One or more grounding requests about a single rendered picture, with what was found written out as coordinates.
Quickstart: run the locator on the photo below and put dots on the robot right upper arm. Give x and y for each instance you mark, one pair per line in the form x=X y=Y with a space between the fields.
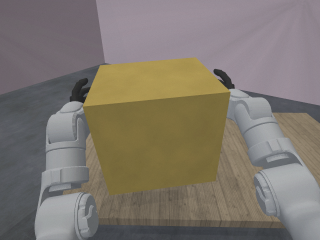
x=289 y=193

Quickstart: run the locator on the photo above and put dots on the right robot forearm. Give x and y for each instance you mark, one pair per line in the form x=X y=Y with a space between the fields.
x=266 y=143

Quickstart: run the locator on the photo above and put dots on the carton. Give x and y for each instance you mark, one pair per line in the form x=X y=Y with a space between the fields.
x=156 y=124

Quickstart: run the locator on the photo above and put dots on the right robot hand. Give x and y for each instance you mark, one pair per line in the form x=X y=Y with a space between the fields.
x=226 y=80

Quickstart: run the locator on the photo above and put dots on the left robot hand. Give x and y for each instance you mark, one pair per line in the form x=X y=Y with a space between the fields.
x=78 y=92

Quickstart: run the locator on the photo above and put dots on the table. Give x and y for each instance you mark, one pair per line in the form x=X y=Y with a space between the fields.
x=229 y=201

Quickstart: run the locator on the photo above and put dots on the left robot forearm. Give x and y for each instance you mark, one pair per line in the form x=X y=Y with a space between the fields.
x=65 y=153

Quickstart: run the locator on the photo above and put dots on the robot left upper arm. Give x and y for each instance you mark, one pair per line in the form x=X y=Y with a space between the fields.
x=67 y=217

